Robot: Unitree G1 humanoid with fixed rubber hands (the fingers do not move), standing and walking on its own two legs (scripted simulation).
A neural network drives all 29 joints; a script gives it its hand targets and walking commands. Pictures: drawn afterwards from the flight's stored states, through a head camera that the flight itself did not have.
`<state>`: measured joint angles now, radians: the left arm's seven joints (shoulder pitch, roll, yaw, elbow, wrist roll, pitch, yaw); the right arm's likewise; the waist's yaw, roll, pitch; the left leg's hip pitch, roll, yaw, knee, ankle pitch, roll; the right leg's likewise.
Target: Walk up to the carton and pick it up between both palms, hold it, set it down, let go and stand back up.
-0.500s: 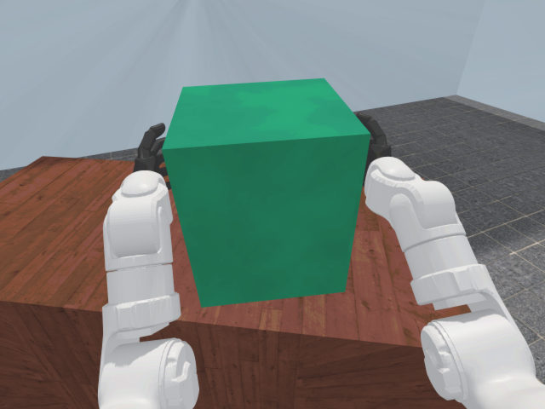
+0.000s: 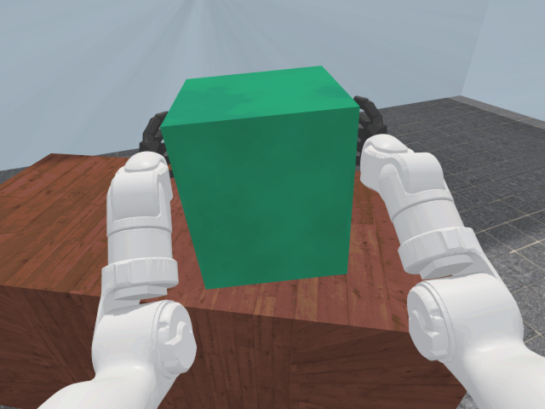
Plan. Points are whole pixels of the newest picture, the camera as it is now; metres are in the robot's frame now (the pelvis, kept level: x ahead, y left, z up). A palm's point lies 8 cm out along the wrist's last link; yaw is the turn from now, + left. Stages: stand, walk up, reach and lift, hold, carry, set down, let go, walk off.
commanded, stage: hold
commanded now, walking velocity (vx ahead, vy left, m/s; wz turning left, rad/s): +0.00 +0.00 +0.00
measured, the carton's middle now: (265, 174) +0.39 +0.01 +0.24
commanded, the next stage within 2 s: none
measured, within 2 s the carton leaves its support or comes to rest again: neither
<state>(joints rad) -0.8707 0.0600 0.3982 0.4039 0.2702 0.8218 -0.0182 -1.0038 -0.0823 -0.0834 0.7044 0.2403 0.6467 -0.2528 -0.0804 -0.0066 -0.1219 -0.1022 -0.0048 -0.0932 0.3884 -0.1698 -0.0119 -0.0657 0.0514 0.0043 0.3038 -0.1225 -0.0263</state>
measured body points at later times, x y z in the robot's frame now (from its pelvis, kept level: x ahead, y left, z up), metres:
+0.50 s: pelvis +0.02 +0.01 +0.00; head -0.07 +0.03 +0.44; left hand +0.40 +0.17 +0.26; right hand +0.39 -0.14 +0.27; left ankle +0.04 +0.12 -0.75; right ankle +0.04 -0.10 -0.75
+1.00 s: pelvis +0.03 +0.02 +0.00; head -0.06 +0.03 +0.44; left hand +0.40 +0.17 +0.26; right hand +0.40 -0.13 +0.26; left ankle +0.04 +0.12 -0.75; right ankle +0.04 -0.10 -0.75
